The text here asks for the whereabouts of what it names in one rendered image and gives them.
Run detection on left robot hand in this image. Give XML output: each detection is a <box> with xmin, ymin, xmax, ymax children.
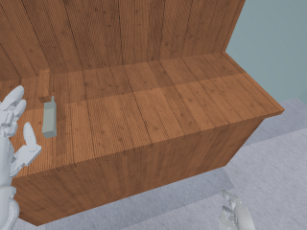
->
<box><xmin>0</xmin><ymin>85</ymin><xmax>41</xmax><ymax>187</ymax></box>

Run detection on left robot forearm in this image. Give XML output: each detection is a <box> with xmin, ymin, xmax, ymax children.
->
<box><xmin>0</xmin><ymin>185</ymin><xmax>20</xmax><ymax>230</ymax></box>

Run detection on right robot hand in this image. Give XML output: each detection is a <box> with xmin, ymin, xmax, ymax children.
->
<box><xmin>218</xmin><ymin>189</ymin><xmax>256</xmax><ymax>230</ymax></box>

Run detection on tap lever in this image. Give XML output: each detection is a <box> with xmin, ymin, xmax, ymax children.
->
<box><xmin>41</xmin><ymin>96</ymin><xmax>57</xmax><ymax>139</ymax></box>

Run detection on counter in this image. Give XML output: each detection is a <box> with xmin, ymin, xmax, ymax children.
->
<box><xmin>0</xmin><ymin>0</ymin><xmax>285</xmax><ymax>226</ymax></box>

